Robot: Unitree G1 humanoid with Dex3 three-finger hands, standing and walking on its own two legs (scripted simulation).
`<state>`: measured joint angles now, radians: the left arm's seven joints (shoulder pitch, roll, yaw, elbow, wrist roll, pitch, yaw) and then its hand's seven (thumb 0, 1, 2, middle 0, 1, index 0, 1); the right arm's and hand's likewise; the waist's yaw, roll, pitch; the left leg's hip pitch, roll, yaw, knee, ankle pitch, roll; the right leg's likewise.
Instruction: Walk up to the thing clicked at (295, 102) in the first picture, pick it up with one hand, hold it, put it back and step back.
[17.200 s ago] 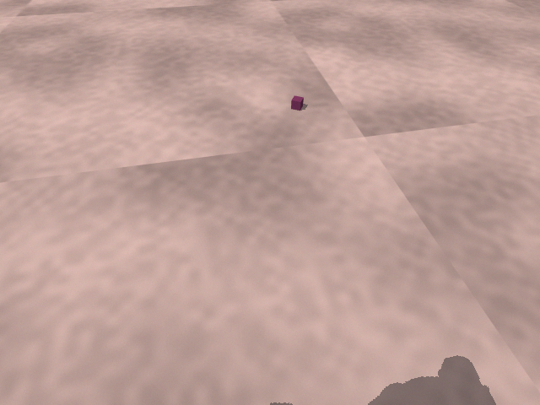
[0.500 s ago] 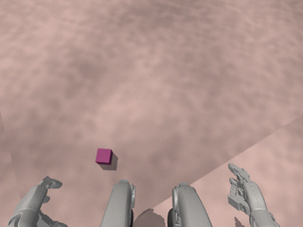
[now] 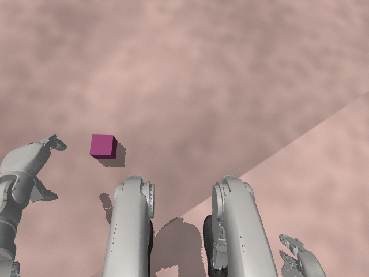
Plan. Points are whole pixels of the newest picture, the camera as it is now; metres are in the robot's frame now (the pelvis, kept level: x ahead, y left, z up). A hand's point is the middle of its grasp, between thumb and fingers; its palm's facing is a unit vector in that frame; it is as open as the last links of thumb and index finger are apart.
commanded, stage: rise first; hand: left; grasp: from above
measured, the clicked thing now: (104, 147) +0.46 +0.28 -0.37
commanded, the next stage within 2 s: approach in 1.22 s
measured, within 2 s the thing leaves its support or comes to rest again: neither
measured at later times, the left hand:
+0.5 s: hand (61, 160) +0.38 +0.34 -0.21, palm faces -0.48 -0.14 -0.87, open 12.6 cm
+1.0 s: hand (70, 155) +0.40 +0.33 -0.24, palm faces -0.46 -0.09 -0.88, open 11.9 cm
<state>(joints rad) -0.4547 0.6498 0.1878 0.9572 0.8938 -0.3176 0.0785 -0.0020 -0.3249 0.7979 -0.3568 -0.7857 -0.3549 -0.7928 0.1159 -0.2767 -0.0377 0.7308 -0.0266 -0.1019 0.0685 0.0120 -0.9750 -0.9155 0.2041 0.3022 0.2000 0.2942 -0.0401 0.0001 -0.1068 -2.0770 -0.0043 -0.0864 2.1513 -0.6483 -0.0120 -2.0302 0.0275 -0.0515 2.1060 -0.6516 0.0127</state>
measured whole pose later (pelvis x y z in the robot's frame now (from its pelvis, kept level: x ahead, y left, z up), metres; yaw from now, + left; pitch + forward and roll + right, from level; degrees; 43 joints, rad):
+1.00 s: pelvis +0.01 +0.00 -0.07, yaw -2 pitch +33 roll -7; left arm -0.71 0.75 0.19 1.30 1.30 -0.44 0.41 0.00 -0.14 0.70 -0.41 -0.63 -0.41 -0.63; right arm 0.06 -0.26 -0.02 0.79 -0.15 0.00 0.13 0.00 -0.91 -0.90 0.20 0.30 0.20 0.29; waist -0.12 -0.04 -0.07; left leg -2.29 -0.02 -0.12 2.40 -0.69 -0.01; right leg -2.22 0.03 -0.08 2.33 -0.69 0.03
